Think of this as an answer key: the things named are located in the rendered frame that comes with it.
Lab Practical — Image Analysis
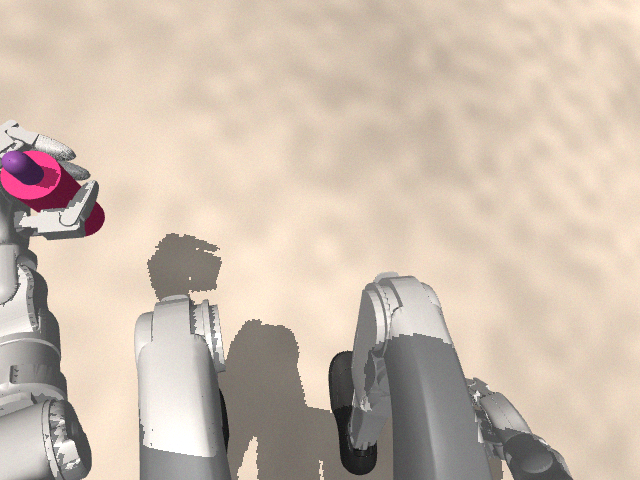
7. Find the right robot arm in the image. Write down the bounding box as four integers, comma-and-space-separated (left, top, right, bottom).
503, 433, 573, 480

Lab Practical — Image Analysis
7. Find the right robot foot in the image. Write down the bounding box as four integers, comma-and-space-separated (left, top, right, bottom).
329, 351, 377, 475

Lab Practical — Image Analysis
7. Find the bottle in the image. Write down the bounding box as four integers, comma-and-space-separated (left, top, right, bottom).
0, 151, 105, 236

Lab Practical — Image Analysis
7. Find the left robot hand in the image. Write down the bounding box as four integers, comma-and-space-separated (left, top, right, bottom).
0, 120, 99, 249

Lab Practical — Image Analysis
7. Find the left robot arm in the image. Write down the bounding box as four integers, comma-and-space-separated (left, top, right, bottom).
0, 243, 92, 480

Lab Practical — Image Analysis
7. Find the right robot hand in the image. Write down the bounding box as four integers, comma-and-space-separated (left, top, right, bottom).
465, 377, 533, 461

